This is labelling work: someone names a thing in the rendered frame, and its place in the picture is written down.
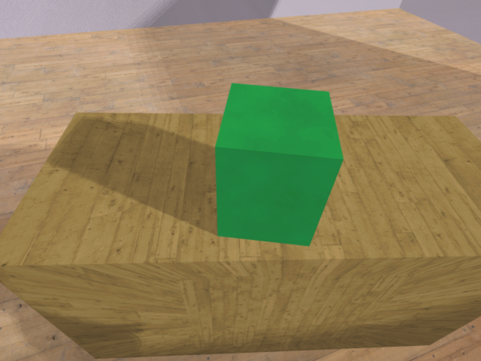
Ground carton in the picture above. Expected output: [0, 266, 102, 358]
[215, 83, 343, 246]

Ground pedestal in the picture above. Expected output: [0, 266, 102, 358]
[0, 113, 481, 359]

